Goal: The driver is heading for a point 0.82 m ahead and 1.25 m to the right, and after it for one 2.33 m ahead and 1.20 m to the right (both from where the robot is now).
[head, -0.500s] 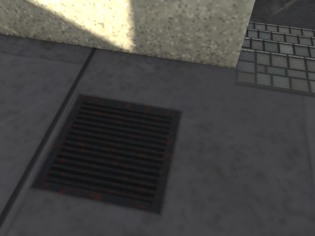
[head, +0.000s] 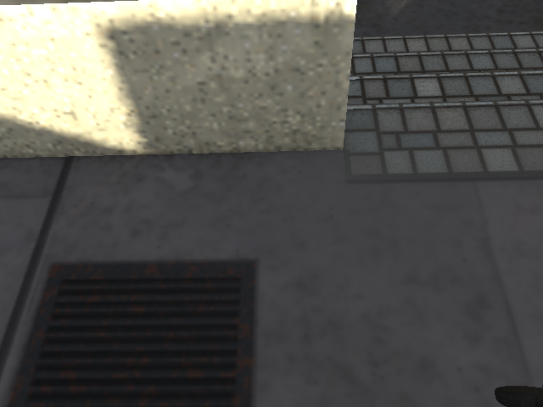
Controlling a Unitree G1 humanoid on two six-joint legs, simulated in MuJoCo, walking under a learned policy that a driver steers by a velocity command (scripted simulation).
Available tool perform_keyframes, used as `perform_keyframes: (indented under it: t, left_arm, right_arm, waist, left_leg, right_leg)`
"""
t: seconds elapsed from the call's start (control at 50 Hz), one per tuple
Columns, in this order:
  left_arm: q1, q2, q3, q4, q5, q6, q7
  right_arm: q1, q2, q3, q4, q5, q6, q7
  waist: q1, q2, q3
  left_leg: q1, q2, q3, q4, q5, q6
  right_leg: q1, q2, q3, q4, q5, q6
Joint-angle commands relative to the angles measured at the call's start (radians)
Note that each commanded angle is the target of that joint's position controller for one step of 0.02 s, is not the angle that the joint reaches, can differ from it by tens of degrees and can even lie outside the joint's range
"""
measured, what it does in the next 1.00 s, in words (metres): walks ahead, turning right: left foot, then right foot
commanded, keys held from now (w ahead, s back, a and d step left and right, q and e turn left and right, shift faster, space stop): w+e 0.18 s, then w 0.50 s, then w+e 0.32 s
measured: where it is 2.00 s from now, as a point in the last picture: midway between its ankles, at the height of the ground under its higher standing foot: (437, 214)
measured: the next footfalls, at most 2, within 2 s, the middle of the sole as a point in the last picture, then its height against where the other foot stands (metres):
left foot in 0.20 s outside the picture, level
right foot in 0.70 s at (377, 388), level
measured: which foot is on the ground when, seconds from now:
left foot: up 0.00-0.18, down 0.20-0.70, up 0.72-1.00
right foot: down 0.00-0.20, up 0.22-0.68, down 0.70-1.00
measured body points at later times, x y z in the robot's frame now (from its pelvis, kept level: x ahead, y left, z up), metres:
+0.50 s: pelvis +0.27 +0.04 +0.00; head +0.30 +0.04 +0.45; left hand +0.52 +0.25 -0.09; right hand +0.23 -0.24 -0.12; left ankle +0.26 +0.15 -0.75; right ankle +0.35 -0.14 -0.69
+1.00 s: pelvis +0.52 -0.07 +0.00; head +0.55 -0.09 +0.45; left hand +0.64 +0.20 -0.11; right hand +0.64 -0.38 -0.08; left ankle +0.72 +0.05 -0.69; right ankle +0.47 -0.15 -0.75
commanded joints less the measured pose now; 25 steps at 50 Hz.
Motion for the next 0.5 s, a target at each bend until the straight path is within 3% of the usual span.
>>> perform_keyframes:
  t: [0.02, 0.06, 0.12, 0.16, 0.18, 0.2, 0.22, 0.24, 0.26, 0.28, 0.3, 0.32, 0.36, 0.44, 0.5]
  left_arm:
    - [-0.033, 0.180, 0.050, -0.063, -0.007, -0.012, 0.018]
    - [0.006, 0.187, 0.053, -0.043, -0.011, -0.009, 0.019]
    - [0.025, 0.172, 0.051, -0.027, -0.016, -0.002, 0.022]
    - [0.007, 0.165, 0.050, -0.028, -0.013, 0.005, 0.022]
    - [0.005, 0.133, 0.040, -0.032, -0.009, 0.005, 0.020]
    - [0.013, 0.069, 0.016, -0.043, 0.005, 0.002, 0.016]
    - [0.144, 0.012, -0.001, -0.063, -0.020, -0.008, 0.019]
    - [0.172, 0.093, 0.007, -0.040, -0.033, -0.013, 0.022]
    - [0.079, 0.150, 0.022, -0.037, -0.031, -0.010, 0.020]
    - [-0.008, 0.157, 0.023, -0.052, -0.016, -0.008, 0.021]
    - [-0.066, 0.144, 0.023, -0.070, -0.001, -0.013, 0.020]
    - [-0.078, 0.128, 0.023, -0.074, 0.000, -0.015, 0.016]
    - [-0.055, 0.089, 0.015, -0.064, -0.005, -0.012, 0.008]
    - [-0.151, 0.044, -0.009, -0.087, 0.010, -0.017, 0.000]
    - [-0.243, 0.031, -0.019, -0.097, 0.004, -0.028, -0.014]
  right_arm:
    - [-0.080, -0.039, -0.004, -0.070, 0.005, -0.010, 0.008]
    - [-0.126, -0.053, -0.008, -0.086, 0.018, -0.017, 0.017]
    - [-0.120, -0.093, -0.025, -0.093, 0.024, -0.026, 0.025]
    - [-0.042, -0.108, -0.039, -0.078, 0.025, -0.033, 0.023]
    - [0.046, -0.127, -0.053, -0.059, 0.018, -0.037, 0.017]
    - [0.187, -0.172, -0.066, -0.047, -0.001, -0.042, 0.011]
    - [0.291, -0.255, -0.086, -0.012, -0.021, -0.032, 0.014]
    - [0.309, -0.190, -0.075, -0.002, 0.011, -0.028, 0.025]
    - [0.263, -0.118, -0.056, -0.011, 0.018, -0.023, 0.021]
    - [0.218, -0.095, -0.047, -0.015, 0.010, -0.015, 0.018]
    - [0.184, -0.083, -0.041, -0.009, 0.001, -0.010, 0.017]
    - [0.169, -0.062, -0.032, -0.005, -0.005, -0.012, 0.015]
    - [0.172, -0.050, -0.028, 0.011, 0.005, -0.019, 0.015]
    - [0.203, -0.108, -0.042, 0.044, 0.023, -0.018, 0.010]
    - [0.229, -0.133, -0.045, 0.064, 0.030, -0.007, 0.007]
  waist:
    - [-0.001, -0.104, -0.041]
    - [0.019, -0.111, -0.037]
    - [0.004, -0.137, -0.040]
    - [-0.041, -0.166, -0.052]
    - [-0.085, -0.158, -0.098]
    - [-0.143, -0.074, -0.228]
    - [-0.096, 0.234, -0.350]
    - [-0.107, 0.254, -0.331]
    - [-0.131, 0.138, -0.202]
    - [-0.126, 0.056, -0.125]
    - [-0.110, 0.031, -0.068]
    - [-0.087, 0.042, -0.048]
    - [-0.062, 0.076, -0.056]
    - [-0.079, 0.044, -0.037]
    - [-0.110, 0.043, -0.023]
  left_leg:
    - [0.139, -0.067, 0.041, -0.208, 0.192, -0.014]
    - [0.179, -0.089, 0.030, -0.277, 0.228, -0.007]
    - [0.203, -0.093, -0.007, -0.342, 0.152, 0.024]
    - [0.298, -0.100, 0.010, -0.374, 0.072, 0.059]
    - [0.435, -0.092, 0.020, -0.398, 0.067, 0.086]
    - [0.665, 0.049, -0.105, -0.380, 0.034, 0.148]
    - [0.977, 0.265, -0.567, -0.490, -0.202, 0.310]
    - [0.989, 0.312, -0.784, -0.566, -0.457, 0.338]
    - [0.887, 0.271, -0.647, -0.585, -0.476, 0.302]
    - [0.767, 0.224, -0.497, -0.585, -0.361, 0.273]
    - [0.663, 0.185, -0.401, -0.599, -0.235, 0.269]
    - [0.600, 0.149, -0.323, -0.618, -0.132, 0.261]
    - [0.558, 0.120, -0.241, -0.651, -0.027, 0.269]
    - [0.549, 0.126, -0.139, -0.707, 0.092, 0.295]
    - [0.533, 0.097, -0.048, -0.714, 0.125, 0.268]
  right_leg:
    - [-0.099, -0.181, 0.152, -0.110, 0.154, -0.145]
    - [-0.085, -0.200, 0.194, -0.090, 0.098, -0.134]
    - [0.001, -0.237, 0.288, -0.001, 0.049, -0.114]
    - [0.018, -0.235, 0.322, 0.070, 0.076, -0.090]
    - [-0.004, -0.191, 0.298, 0.163, 0.118, -0.061]
    - [-0.088, -0.135, 0.221, 0.416, 0.043, -0.023]
    - [-0.426, 0.013, 0.079, 0.759, -0.325, 0.056]
    - [-0.577, -0.044, 0.103, 0.921, -0.387, 0.072]
    - [-0.615, -0.082, 0.104, 0.972, -0.297, 0.080]
    - [-0.592, -0.114, 0.062, 0.959, -0.231, 0.081]
    - [-0.574, -0.137, 0.054, 0.903, -0.183, 0.076]
    - [-0.530, -0.164, 0.051, 0.852, -0.151, 0.070]
    - [-0.477, -0.181, 0.021, 0.767, -0.134, 0.071]
    - [-0.488, -0.207, -0.028, 0.538, -0.009, 0.090]
    - [-0.420, -0.190, -0.062, 0.349, 0.141, 0.095]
